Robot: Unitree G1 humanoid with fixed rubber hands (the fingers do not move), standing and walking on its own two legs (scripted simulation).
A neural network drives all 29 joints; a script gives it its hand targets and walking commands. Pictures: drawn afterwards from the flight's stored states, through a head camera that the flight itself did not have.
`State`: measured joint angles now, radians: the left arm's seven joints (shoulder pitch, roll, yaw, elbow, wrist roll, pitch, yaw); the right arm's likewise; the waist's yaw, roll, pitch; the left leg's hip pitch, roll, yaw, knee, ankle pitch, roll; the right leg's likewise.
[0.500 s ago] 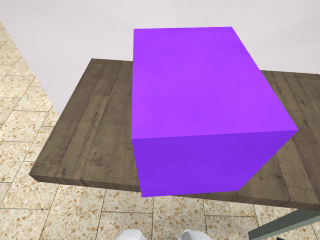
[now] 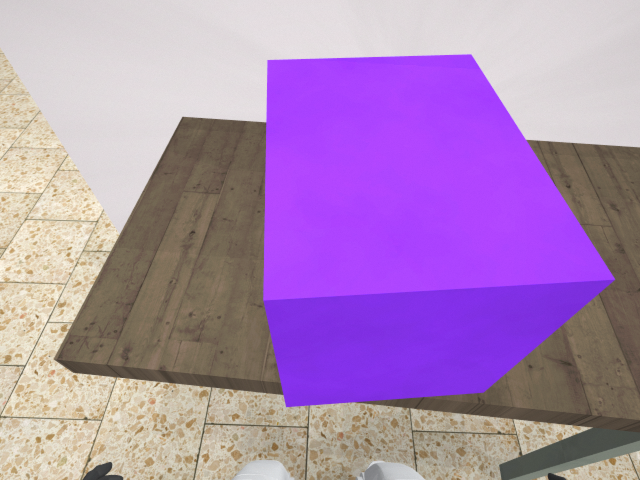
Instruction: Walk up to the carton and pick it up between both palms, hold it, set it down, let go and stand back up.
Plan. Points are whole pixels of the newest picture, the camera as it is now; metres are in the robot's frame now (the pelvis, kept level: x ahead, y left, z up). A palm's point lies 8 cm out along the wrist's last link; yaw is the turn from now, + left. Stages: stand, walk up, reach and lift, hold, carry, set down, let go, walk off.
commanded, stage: walk up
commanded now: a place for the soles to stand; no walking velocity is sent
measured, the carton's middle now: (378, 231) +0.35 -0.04 +0.14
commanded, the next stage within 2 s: reach and lift in 0.22 s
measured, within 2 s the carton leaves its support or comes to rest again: neither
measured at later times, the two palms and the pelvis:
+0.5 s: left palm (137, 434) +0.18 +0.26 -0.09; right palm out of the picture +0.12 -0.29 -0.11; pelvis -0.01 +0.00 -0.01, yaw +0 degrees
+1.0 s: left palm out of the picture +0.12 +0.24 -0.04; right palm out of the picture +0.13 -0.29 -0.03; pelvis -0.01 -0.02 +0.02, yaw +0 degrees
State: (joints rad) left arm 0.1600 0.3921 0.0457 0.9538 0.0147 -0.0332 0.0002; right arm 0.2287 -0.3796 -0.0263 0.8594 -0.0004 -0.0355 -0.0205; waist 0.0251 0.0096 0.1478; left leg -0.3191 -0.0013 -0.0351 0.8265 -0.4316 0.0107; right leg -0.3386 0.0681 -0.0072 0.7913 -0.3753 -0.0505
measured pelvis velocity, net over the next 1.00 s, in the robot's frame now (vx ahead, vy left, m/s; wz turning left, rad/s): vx -0.01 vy -0.02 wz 0.00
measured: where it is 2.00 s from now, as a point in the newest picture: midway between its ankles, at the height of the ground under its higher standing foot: outside the picture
